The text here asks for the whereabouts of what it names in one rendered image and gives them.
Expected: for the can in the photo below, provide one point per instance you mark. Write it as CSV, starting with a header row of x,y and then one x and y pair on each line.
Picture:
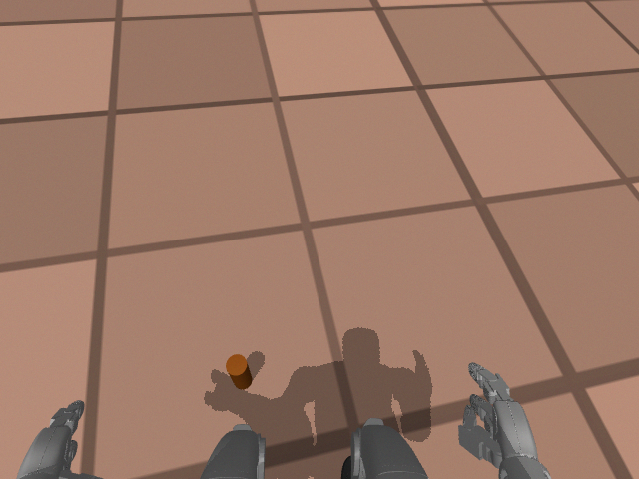
x,y
238,370

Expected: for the right robot arm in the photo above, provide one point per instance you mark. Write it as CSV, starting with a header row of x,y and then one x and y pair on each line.
x,y
519,467

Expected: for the left robot hand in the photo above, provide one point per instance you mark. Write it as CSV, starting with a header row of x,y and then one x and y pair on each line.
x,y
52,451

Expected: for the right robot hand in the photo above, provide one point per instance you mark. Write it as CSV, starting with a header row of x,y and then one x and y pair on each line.
x,y
507,431

